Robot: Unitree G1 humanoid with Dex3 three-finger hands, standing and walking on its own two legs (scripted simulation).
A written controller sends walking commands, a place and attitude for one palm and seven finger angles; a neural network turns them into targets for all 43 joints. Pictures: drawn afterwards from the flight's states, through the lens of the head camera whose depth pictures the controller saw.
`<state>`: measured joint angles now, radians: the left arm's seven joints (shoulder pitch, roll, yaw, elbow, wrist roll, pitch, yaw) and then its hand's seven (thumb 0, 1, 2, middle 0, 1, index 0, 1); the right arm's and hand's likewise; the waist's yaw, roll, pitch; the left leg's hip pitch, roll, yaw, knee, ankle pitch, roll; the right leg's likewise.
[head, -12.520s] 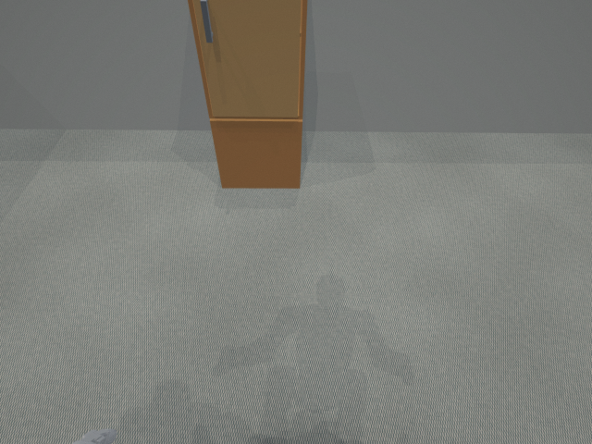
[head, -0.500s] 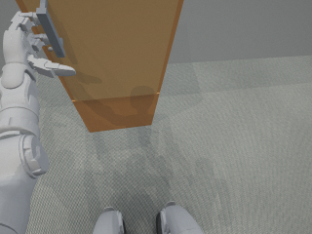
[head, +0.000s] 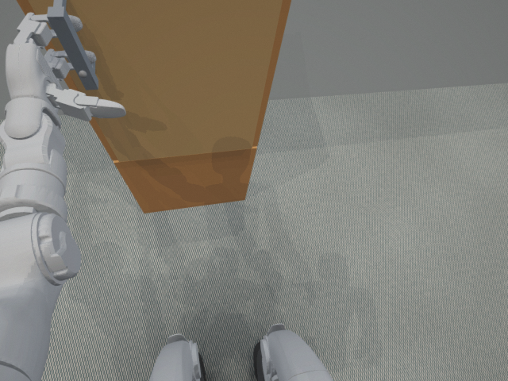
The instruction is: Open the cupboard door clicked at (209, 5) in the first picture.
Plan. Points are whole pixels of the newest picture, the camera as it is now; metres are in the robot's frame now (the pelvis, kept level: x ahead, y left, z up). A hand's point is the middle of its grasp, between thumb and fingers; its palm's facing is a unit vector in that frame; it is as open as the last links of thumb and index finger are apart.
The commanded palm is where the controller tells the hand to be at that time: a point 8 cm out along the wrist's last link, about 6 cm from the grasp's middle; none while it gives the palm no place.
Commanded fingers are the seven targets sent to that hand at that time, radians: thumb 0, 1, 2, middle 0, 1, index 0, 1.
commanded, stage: slide the fingers in behind the handle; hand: left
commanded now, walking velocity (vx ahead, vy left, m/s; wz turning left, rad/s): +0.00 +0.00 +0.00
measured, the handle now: (76, 43) +0.60 +0.19 +0.10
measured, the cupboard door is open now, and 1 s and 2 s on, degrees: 0 0 52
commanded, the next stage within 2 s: close the thumb around the handle in 0.12 s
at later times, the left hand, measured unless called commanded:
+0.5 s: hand (80, 73) +0.55 +0.18 +0.09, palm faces +0.07 -1.00 +0.00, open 11.7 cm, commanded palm +0.53 +0.22 +0.09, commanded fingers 0.00 0.34 0.66 -0.36 -1.29 -0.36 -1.29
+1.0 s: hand (90, 73) +0.55 +0.17 +0.09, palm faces +0.05 -1.00 -0.01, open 6.0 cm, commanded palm +0.53 +0.21 +0.09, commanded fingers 0.00 0.90 0.90 -0.40 -1.35 -0.40 -1.35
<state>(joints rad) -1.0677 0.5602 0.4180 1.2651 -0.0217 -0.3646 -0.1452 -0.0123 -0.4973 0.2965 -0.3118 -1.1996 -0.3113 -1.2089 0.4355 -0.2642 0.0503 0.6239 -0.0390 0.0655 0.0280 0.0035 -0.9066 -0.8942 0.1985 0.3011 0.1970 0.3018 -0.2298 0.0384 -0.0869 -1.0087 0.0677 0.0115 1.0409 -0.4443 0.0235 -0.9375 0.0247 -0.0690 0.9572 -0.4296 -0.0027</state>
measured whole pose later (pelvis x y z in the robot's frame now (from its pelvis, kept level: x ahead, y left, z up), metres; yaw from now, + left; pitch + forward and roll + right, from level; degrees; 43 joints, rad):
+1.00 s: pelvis +0.00 +0.00 +0.00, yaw +0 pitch +24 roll -4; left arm -1.09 0.54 0.41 1.27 0.00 -0.36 -0.13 0.01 0.64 0.81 -0.33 -1.34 -0.40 -1.35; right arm 0.43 -0.26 0.06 0.61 -0.05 0.07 0.03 0.00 -0.91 -0.89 0.20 0.30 0.20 0.30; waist -0.24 0.04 -0.09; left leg -1.02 0.06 0.01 1.05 -0.45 0.03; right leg -0.95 0.02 -0.07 0.96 -0.43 0.00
